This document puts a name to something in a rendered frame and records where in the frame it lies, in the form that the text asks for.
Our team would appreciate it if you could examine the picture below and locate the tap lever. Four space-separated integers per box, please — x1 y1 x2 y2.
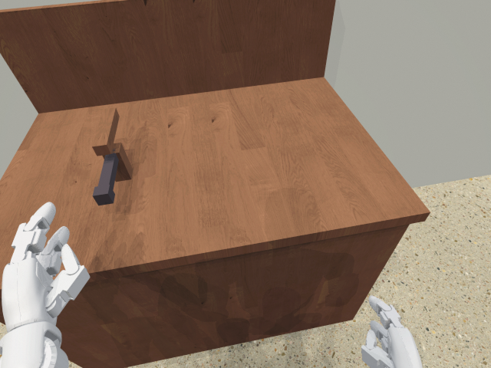
93 149 119 205

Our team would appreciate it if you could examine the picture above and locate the right robot hand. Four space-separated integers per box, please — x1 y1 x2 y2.
361 295 423 368

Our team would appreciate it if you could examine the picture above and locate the robot left forearm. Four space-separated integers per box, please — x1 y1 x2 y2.
0 320 69 368

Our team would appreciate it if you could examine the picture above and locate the left robot hand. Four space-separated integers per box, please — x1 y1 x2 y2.
2 202 90 332

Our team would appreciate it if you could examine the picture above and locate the counter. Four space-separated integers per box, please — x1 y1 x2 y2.
0 0 430 368

